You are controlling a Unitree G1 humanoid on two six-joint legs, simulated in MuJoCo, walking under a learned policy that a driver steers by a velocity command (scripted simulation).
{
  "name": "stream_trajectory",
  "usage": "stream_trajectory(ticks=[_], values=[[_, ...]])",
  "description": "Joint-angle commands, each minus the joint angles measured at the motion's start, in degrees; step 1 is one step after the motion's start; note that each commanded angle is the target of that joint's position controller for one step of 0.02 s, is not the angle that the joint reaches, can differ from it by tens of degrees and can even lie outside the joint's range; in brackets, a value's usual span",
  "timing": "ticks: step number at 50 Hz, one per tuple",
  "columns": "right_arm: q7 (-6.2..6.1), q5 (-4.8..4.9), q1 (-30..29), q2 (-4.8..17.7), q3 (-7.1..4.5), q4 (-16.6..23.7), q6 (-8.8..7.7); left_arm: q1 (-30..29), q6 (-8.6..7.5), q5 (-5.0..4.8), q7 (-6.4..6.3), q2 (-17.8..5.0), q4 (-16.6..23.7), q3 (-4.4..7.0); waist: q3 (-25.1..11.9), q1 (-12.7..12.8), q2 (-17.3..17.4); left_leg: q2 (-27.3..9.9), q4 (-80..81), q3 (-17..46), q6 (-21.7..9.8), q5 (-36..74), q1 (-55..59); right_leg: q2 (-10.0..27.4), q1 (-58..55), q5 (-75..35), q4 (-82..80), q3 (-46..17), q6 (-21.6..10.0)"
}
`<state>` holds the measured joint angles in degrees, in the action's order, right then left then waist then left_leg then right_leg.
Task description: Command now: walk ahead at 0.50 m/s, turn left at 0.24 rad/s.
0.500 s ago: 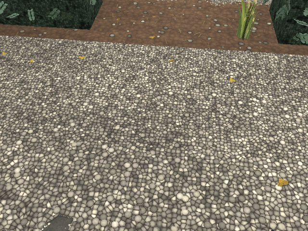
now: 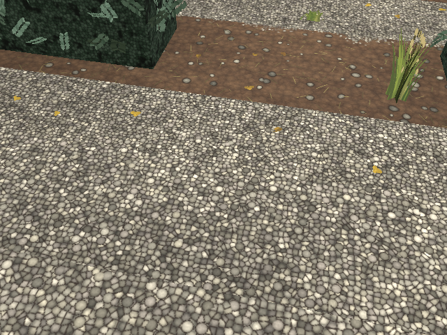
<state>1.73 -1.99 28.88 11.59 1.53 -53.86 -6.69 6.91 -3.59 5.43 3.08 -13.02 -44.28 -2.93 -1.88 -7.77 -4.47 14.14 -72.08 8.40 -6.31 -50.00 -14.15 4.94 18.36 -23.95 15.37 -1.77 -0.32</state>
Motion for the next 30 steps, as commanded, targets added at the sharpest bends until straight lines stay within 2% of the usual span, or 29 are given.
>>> stream_trajectory(ticks=[1, 2, 3, 4, 5, 6, 7, 8, 9, 10, 11, 12, 13, 14, 15, 17, 18, 19, 20, 21, 22, 23, 24, 25, 26, 27, 28, 30], values=[[4.56, -2.47, 5.8, 4.7, 0.59, -0.9, 1.16, 37.0, -1.34, -0.35, 0.13, -10.5, -11.1, 5.91, -4.2, 16.5, -1.9, -5.9, -25.3, 9.0, 2.5, 33.7, -30.6, 8.1, -50.1, -14.7, 9.3, -0.6, -10.5], [5.74, -2.28, 15.9, 0.0, 0.61, -0.9, 1.06, 36.4, -0.99, -1.5, 1.88, -14.2, -8.0, 6.5, -21.4, 11.3, -13.4, -1.6, -47.3, 2.9, 5.6, 2.6, -45.7, 19.4, -70.7, -35.9, 25.7, -14.3, -24.0], [-2.87, 3.62, 0.6, 7.8, -2.61, 3.3, 3.7, 34.1, 0.14, -5.25, -0.11, -10.8, -10.7, 8.28, -13.8, 14.2, 1.2, -7.7, -54.6, -7.5, 1.9, -1.3, -56.1, 21.9, -58.6, -23.7, 23.3, -14.1, -17.3], [1.78, -2.43, 0.7, 3.3, 1.38, 8.1, 2.35, 25.2, 0.37, 2.2, -0.03, -10.6, -5.0, 6.1, -11.3, 15.9, -4.6, -8.2, -51.0, 2.9, 4.9, 12.9, -64.7, 20.9, -57.0, 19.6, 13.1, -25.0, -21.1], [2.05, -1.83, -7.8, 3.4, 0.01, 6.9, 2.45, 23.2, 0.26, 2.51, 0.49, -5.0, -7.4, 5.2, 5.4, 15.2, 4.6, -10.8, -43.0, 1.8, 2.9, 25.9, -70.3, 15.3, -38.4, 43.8, 2.9, -21.7, -17.4], [1.52, -2.0, -4.4, 5.3, -0.24, 7.1, 2.43, 17.8, 0.44, 1.27, 1.1, -2.5, -6.3, 3.79, 5.0, 9.3, 2.7, -17.5, -33.1, 2.9, 2.4, 35.3, -59.1, 19.1, -23.8, 37.5, -0.3, -23.5, -21.3], [1.6, -3.12, -7.9, 3.3, 0.65, 6.9, 2.59, 11.5, -0.9, 1.52, 0.04, 3.9, -4.3, 1.44, 12.1, 5.8, 6.5, -22.7, -13.6, 4.2, 1.0, 45.5, -53.1, 17.0, -8.1, 33.7, -5.2, -19.4, -20.4], [2.09, -3.47, -11.1, 3.4, 0.32, 7.8, 2.38, 7.5, -2.87, -0.98, -0.72, 3.1, -3.5, 1.59, 8.5, 5.5, 5.7, -23.5, 5.8, -1.2, 0.2, 51.6, -36.6, 8.3, 3.9, 31.7, -6.3, -7.3, -18.3], [2.6, -4.01, -15.0, 3.3, 0.26, 8.0, 2.58, 6.7, -3.93, -1.59, -1.28, 1.5, -3.5, 1.42, 6.3, 6.3, 1.9, -21.5, 13.9, -6.2, 0.9, 59.6, -26.0, 4.0, 9.6, 33.8, -5.8, -3.2, -16.9], [3.1, -3.67, -17.7, 1.0, 1.02, 8.3, 3.32, 10.3, -4.75, -1.4, -1.51, -0.3, -5.9, 1.59, 5.0, 7.3, -0.6, -21.3, 18.8, -7.7, 1.3, 61.8, -19.9, 3.0, 11.9, 32.7, -6.3, -1.4, -15.9], [3.53, -2.81, -19.1, 0.3, 1.69, 9.1, 3.91, 12.6, -5.02, -1.82, -1.41, -3.7, -7.0, 2.34, 5.7, 7.3, 1.3, -19.7, 23.5, -9.1, 2.3, 60.2, -15.7, 4.5, 13.1, 27.1, -6.6, -2.6, -16.0], [3.72, -1.71, -21.0, 1.6, 1.64, 10.1, 4.19, 15.3, -5.07, -2.48, -0.97, -8.2, -7.6, 3.76, 6.4, 8.1, 2.7, -17.8, 28.3, -9.9, 3.1, 57.0, -14.9, 6.1, 9.5, 21.2, -6.8, -4.2, -16.3], [3.59, -1.71, -22.5, 2.9, 1.4, 10.9, 4.28, 17.3, -4.85, -2.85, -0.23, -11.2, -8.5, 4.93, 6.7, 8.3, 3.2, -17.0, 32.4, -8.6, 3.1, 55.1, -16.9, 8.2, 2.5, 15.8, -5.7, -5.7, -16.7], [2.98, -2.12, -24.4, 4.0, 1.09, 11.4, 4.06, 18.4, -4.41, -2.76, 0.48, -11.1, -9.3, 5.33, 7.1, 8.7, 3.4, -16.8, 36.1, -7.5, 2.8, 54.4, -19.9, 9.4, -4.5, 12.4, -4.0, -6.6, -16.5], [2.25, -2.53, -27.1, 4.6, 0.85, 12.0, 3.77, 19.7, -3.94, -2.28, 0.98, -9.5, -10.0, 5.26, 6.7, 9.6, 3.6, -16.7, 39.1, -7.0, 2.5, 54.4, -22.2, 9.6, -10.5, 10.9, -2.6, -7.2, -16.2], [1.38, -2.51, -31.0, 5.5, 0.26, 12.7, 3.17, 21.5, -2.93, -1.68, 1.14, -7.8, -10.8, 5.56, 5.5, 10.7, 2.7, -16.1, 41.8, -7.2, 2.1, 52.0, -22.7, 9.8, -18.8, 9.1, -0.1, -8.0, -15.2], [1.13, -2.33, -31.5, 6.5, -0.27, 12.8, 2.89, 21.3, -2.48, -1.46, 1.1, -7.5, -10.8, 5.82, 4.7, 10.3, 2.6, -15.3, 42.4, -8.5, 1.2, 51.3, -18.9, 9.3, -19.2, 7.1, 1.3, -7.6, -14.2], [0.99, -1.51, -30.2, 8.0, -1.2, 12.7, 2.43, 20.3, -2.34, -1.4, 1.1, -7.9, -10.4, 6.17, 3.0, 8.6, 2.2, -14.4, 41.9, -10.2, -0.3, 52.3, -9.5, 7.3, -15.7, 1.4, 3.8, -5.8, -12.4], [0.73, -0.48, -23.6, 11.4, -2.85, 10.8, 1.58, 17.7, -2.57, -1.25, 1.19, -8.4, -9.0, 6.62, -1.5, 5.4, 2.8, -14.2, 37.6, -10.1, -3.1, 55.4, 6.7, 3.3, -7.3, -3.4, 10.8, -2.5, -9.0], [0.71, -0.05, -11.5, 14.7, -3.84, 7.8, 1.1, 21.4, -3.31, -1.19, 1.13, -3.9, -8.3, 5.58, -13.5, 3.1, 9.9, -23.6, 35.4, -1.1, -11.1, 64.5, 33.3, -3.2, 8.2, 9.7, 27.6, 1.1, -4.3], [0.54, 0.76, 2.6, 13.7, -3.48, 4.6, 1.5, 27.1, -3.99, -0.46, 2.07, 1.7, -8.2, 3.13, -26.1, -0.7, 19.1, -40.7, 47.6, 25.3, -21.7, 54.0, 51.1, -9.1, 21.5, 52.2, 44.3, 2.4, -1.7], [-0.42, -0.99, 7.1, 11.7, -4.1, 1.7, 1.64, 17.7, -3.12, -2.05, 2.27, -3.9, -8.9, 5.43, -12.4, -4.6, 9.7, -36.9, 54.6, 26.6, -13.7, 31.4, 39.5, -5.7, 28.8, 55.3, 53.2, -3.1, -3.9], [-1.2, -0.83, -0.6, 11.6, -4.3, 1.9, 0.86, 13.9, -3.0, -2.95, 1.18, -3.9, -8.4, 5.98, -1.2, -1.0, 10.0, -35.1, 58.1, 18.7, -9.6, 25.8, 25.2, -2.9, 29.3, 50.2, 54.5, -2.8, -5.3], [-1.98, -0.08, -6.9, 7.7, -3.35, 2.8, 0.79, 14.1, -3.04, -2.25, -0.08, -4.0, -8.7, 6.13, -0.3, 2.2, 9.9, -33.4, 60.4, 13.8, -8.8, 30.2, 18.6, -0.5, 25.3, 47.0, 52.1, -2.8, -6.1], [-2.41, 0.08, -9.8, 4.4, -2.31, 2.7, 0.78, 14.6, -3.17, -0.76, -0.74, -1.5, -8.9, 5.39, -1.2, 5.0, 8.7, -32.3, 61.6, 9.5, -8.4, 37.3, 15.0, 1.6, 21.0, 43.6, 49.1, -3.7, -6.6], [-2.58, -0.35, -12.2, 2.6, -2.01, 3.3, 0.62, 13.9, -2.99, -0.17, -0.91, 1.1, -9.2, 4.64, 0.2, 6.4, 7.7, -31.9, 63.3, 5.6, -8.2, 42.7, 10.6, 2.8, 17.6, 41.7, 48.5, -3.6, -6.3], [-2.64, -0.77, -13.0, 1.3, -1.85, 3.2, 0.26, 13.9, -2.66, -0.22, -0.9, 2.7, -9.5, 4.47, 0.2, 7.6, 6.9, -31.1, 64.8, 2.5, -7.7, 45.2, 9.1, 3.0, 15.9, 40.6, 46.9, -3.5, -6.0], [-2.3, -1.72, -12.8, 2.0, -2.57, 2.2, -0.47, 12.6, -2.21, -1.55, 0.28, 2.2, -9.6, 4.6, 1.8, 7.9, 6.7, -30.1, 66.9, -3.8, -7.1, 49.6, 8.7, 3.0, 17.1, 36.3, 43.7, -2.9, -4.8]])
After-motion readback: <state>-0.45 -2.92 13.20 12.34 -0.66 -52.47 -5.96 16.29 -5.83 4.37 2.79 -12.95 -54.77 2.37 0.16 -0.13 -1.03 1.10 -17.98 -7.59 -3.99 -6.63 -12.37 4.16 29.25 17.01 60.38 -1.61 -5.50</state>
